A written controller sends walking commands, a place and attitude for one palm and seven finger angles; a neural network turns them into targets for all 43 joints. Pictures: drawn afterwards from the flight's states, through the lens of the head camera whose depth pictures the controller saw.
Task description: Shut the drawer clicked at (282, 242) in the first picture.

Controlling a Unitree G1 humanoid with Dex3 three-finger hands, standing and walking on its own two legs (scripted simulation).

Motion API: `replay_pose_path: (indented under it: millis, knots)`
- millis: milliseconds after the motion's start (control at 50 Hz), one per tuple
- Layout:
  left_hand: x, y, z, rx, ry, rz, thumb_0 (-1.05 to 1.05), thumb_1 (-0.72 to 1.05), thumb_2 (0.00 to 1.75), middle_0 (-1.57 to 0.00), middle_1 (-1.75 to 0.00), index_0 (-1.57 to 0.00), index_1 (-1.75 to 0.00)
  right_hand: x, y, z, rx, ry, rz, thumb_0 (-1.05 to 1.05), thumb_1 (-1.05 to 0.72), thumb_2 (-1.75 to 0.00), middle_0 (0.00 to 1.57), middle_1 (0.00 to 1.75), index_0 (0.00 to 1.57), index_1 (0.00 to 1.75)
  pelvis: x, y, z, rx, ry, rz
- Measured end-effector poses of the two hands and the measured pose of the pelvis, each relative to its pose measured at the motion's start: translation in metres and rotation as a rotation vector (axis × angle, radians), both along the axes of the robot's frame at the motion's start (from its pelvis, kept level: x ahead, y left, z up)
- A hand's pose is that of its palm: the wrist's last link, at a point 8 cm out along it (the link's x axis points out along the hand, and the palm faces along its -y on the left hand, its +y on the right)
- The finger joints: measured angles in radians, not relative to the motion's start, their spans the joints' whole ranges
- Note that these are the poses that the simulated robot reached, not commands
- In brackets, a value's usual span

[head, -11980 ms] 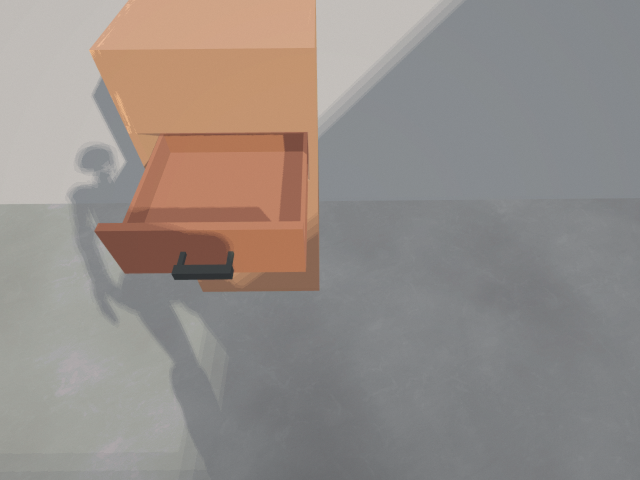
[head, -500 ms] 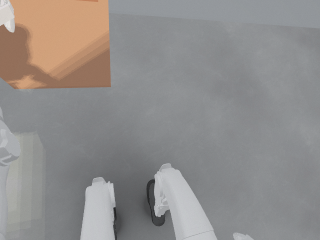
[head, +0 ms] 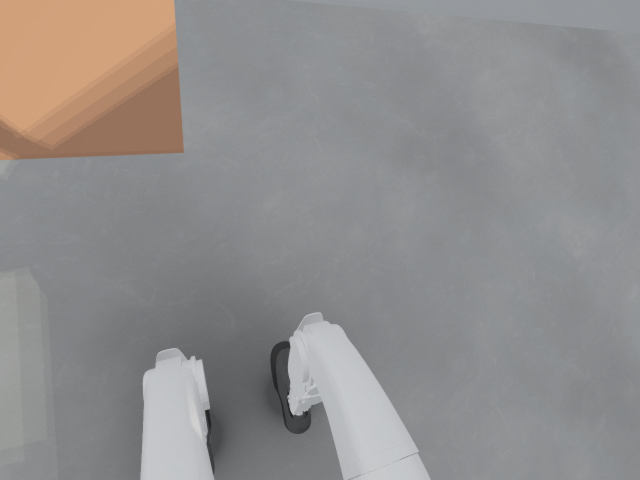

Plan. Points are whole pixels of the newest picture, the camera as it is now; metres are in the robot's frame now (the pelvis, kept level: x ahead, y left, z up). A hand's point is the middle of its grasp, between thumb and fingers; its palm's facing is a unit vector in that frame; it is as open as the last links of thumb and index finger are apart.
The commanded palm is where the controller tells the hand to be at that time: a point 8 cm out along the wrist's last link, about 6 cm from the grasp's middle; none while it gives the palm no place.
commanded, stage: pull the fist back off the drawer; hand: left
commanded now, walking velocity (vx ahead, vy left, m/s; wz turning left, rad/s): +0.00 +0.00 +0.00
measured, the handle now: out of the picture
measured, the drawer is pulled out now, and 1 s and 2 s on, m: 0.00 0.00 0.00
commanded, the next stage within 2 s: draw the hand back to the body in 0.68 s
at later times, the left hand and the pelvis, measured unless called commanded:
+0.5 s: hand out of the picture +0.61 +0.25 +0.07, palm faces +0.03 -1.00 -0.04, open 3.3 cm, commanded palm +0.60 +0.24 +0.06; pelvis +0.00 +0.01 +0.01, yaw -1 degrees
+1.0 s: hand out of the picture +0.53 +0.24 +0.10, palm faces -0.04 -1.00 -0.09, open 3.3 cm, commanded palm +0.50 +0.27 +0.13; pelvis +0.05 +0.00 +0.08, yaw +2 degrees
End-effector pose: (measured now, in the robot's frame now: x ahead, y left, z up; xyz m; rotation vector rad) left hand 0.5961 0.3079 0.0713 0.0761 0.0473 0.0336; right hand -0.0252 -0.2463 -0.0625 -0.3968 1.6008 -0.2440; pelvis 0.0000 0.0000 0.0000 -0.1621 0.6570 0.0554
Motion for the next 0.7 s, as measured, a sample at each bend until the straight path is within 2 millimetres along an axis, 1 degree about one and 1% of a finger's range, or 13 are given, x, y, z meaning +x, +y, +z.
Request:
replay_pose_path:
  millis: [140, 260, 340, 400, 460, 540, 600, 700]
  knots:
    - [0.0, 0.001, 0.0, -0.005, -0.004, -0.009, 0.09, 0.73, 0.95, -1.4, -1.6, -1.4, -1.6, -0.011, 0.003, 0.001, -0.02, -0.008, -0.006, 0.0, -0.91, -0.9, 0.21, 0.3, 0.2, 0.3, -0.008, 0.003, -0.005, -0.008, -0.002, -0.004]
    - [-0.001, -0.001, -0.002, -0.011, -0.007, -0.008, 0.08, 0.76, 0.94, -1.39, -1.6, -1.4, -1.6, -0.019, 0.01, 0.001, -0.008, -0.001, -0.021, 0.0, -0.91, -0.9, 0.21, 0.3, 0.2, 0.3, -0.011, 0.007, -0.005, -0.011, -0.004, -0.008]
    - [-0.003, -0.003, -0.002, -0.027, -0.015, -0.003, 0.07, 0.8, 0.92, -1.39, -1.6, -1.4, -1.6, -0.02, 0.016, 0.001, 0.015, 0.002, -0.036, 0.0, -0.91, -0.9, 0.21, 0.3, 0.2, 0.3, -0.01, 0.009, -0.002, -0.009, -0.007, -0.013]
    - [-0.005, -0.006, 0.001, -0.032, -0.022, -0.004, 0.05, 0.83, 0.92, -1.4, -1.6, -1.4, -1.6, -0.017, 0.019, 0.003, 0.035, -0.001, -0.044, 0.0, -0.91, -0.9, 0.21, 0.3, 0.2, 0.3, -0.006, 0.01, 0.003, -0.005, -0.01, -0.015]
    - [-0.007, -0.007, 0.002, -0.037, -0.007, -0.002, 0.04, 0.86, 0.91, -1.4, -1.6, -1.4, -1.6, -0.01, 0.021, 0.005, 0.054, -0.01, -0.046, 0.0, -0.91, -0.9, 0.21, 0.3, 0.2, 0.3, -0.002, 0.01, 0.008, 0.001, -0.016, -0.02]
    - [-0.011, -0.006, 0.0, -0.027, 0.025, 0.001, 0.03, 0.88, 0.91, -1.39, -1.6, -1.4, -1.6, 0.004, 0.019, 0.007, 0.07, -0.031, -0.038, 0.0, -0.91, -0.9, 0.21, 0.3, 0.2, 0.3, 0.007, 0.01, 0.015, 0.009, -0.018, -0.024]
    - [-0.018, -0.005, 0.0, -0.025, 0.015, 0.0, 0.02, 0.89, 0.91, -1.39, -1.6, -1.4, -1.6, 0.019, 0.016, 0.008, 0.079, -0.049, -0.029, 0.0, -0.91, -0.9, 0.21, 0.3, 0.2, 0.3, 0.014, 0.01, 0.021, 0.016, -0.02, -0.027]
    - [-0.027, -0.001, -0.004, -0.043, 0.023, 0.004, 0.02, 0.9, 0.9, -1.39, -1.6, -1.4, -1.6, 0.05, 0.006, 0.009, 0.079, -0.087, 0.01, 0.0, -0.91, -0.9, 0.21, 0.3, 0.2, 0.3, 0.025, 0.009, 0.028, 0.025, -0.029, -0.023]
